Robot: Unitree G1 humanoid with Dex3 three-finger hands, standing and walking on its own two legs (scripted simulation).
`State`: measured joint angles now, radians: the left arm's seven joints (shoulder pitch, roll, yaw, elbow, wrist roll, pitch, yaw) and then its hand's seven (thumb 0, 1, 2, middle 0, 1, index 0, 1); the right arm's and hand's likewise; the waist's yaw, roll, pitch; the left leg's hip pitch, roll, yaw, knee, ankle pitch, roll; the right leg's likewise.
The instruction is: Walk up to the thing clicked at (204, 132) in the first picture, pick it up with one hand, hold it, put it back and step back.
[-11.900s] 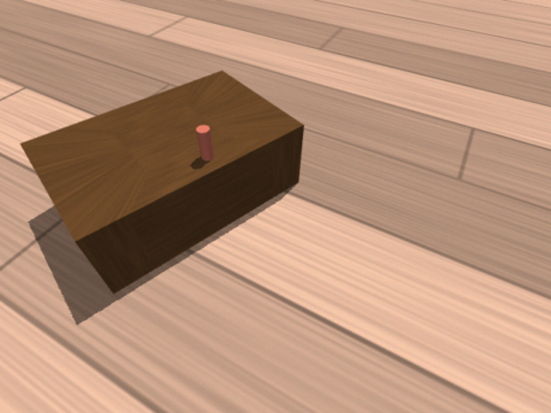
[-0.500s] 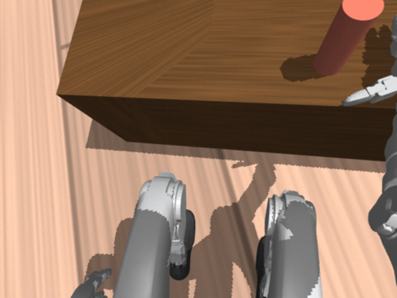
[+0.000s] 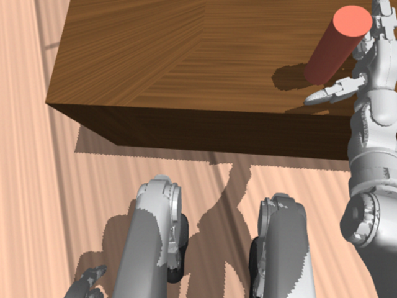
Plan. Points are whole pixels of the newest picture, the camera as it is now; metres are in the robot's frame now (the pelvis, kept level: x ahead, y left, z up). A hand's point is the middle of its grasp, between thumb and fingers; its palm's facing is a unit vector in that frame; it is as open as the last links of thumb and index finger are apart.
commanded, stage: rest palm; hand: right
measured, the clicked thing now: (332, 51) +0.55 -0.16 +0.01
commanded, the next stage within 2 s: close in 0.16 s
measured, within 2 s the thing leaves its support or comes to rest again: leaves its support in 1.44 s
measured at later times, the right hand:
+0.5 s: hand (327, 59) +0.54 -0.16 +0.00, palm faces +0.03 +1.00 -0.02, open 15.7 cm
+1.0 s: hand (324, 52) +0.55 -0.15 +0.00, palm faces +0.04 +1.00 -0.03, open 8.1 cm
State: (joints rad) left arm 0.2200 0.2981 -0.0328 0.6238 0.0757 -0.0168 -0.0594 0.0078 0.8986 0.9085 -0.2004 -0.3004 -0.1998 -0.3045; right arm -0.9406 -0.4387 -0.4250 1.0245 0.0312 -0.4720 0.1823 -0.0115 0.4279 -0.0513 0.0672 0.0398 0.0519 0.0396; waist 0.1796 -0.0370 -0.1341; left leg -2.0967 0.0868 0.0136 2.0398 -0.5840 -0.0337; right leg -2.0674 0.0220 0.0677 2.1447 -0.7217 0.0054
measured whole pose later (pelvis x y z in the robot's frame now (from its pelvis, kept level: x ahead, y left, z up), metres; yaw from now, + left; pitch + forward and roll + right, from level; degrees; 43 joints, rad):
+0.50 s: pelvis +0.00 +0.00 +0.00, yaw -1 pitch +37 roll +3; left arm 0.20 0.31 -0.02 0.62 0.08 0.02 -0.06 0.01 0.87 0.93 -0.20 -0.30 -0.19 -0.31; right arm -0.99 -0.42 -0.39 1.06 0.02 -0.48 0.14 -0.01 0.39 -0.10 0.32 0.18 0.30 0.18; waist 0.18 -0.03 -0.13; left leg -2.12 0.09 0.01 2.05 -0.57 -0.03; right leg -2.08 0.02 0.06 2.15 -0.71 0.01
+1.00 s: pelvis -0.01 +0.00 -0.01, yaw +0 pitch +37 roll +4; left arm 0.23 0.31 -0.03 0.63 0.08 0.04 -0.06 0.01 0.89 0.92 -0.20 -0.30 -0.19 -0.31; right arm -1.04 -0.45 -0.39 1.11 -0.01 -0.48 0.10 0.00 0.00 -0.52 1.00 0.74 0.96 0.74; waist 0.20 -0.04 -0.12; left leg -2.12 0.08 0.01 2.05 -0.57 -0.03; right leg -2.09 0.02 0.07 2.16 -0.71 0.01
